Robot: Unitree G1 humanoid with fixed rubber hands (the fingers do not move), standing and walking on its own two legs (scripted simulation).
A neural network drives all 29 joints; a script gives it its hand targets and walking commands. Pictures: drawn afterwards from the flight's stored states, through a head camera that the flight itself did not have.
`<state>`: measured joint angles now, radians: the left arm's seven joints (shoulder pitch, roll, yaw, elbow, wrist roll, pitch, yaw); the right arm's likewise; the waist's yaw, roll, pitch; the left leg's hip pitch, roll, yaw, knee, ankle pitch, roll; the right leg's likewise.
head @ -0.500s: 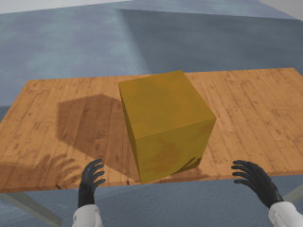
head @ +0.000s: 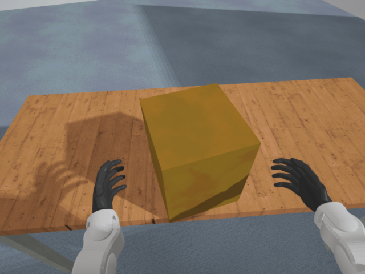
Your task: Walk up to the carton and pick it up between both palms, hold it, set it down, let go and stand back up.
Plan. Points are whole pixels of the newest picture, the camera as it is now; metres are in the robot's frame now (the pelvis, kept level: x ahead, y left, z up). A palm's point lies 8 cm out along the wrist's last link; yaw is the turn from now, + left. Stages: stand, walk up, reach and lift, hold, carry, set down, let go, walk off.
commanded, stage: reach and lift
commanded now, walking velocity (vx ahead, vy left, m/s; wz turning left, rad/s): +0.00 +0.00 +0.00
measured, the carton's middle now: (193, 154) +0.41 -0.01 +0.02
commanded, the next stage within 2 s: none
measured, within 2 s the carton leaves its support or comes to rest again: neither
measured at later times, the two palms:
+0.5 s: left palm (99, 158) +0.31 +0.17 +0.14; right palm (304, 147) +0.33 -0.23 +0.12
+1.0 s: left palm (95, 128) +0.36 +0.18 +0.17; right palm (292, 109) +0.40 -0.21 +0.17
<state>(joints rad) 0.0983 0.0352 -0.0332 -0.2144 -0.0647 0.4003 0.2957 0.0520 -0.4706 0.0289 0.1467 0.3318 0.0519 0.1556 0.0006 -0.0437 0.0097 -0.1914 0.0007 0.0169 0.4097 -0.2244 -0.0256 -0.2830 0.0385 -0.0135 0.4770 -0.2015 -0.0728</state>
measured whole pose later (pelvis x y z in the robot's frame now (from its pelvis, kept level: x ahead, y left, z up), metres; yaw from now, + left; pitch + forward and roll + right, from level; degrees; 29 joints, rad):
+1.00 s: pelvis +0.00 +0.01 +0.00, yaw +0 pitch +2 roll +1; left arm -0.51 0.05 0.15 -0.15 -0.05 0.82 0.30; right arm -0.65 -0.54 0.13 0.46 0.43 0.34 0.12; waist 0.00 -0.04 0.01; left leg -0.21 0.01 0.02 0.40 -0.22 -0.02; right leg -0.28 0.05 -0.01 0.42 -0.17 -0.07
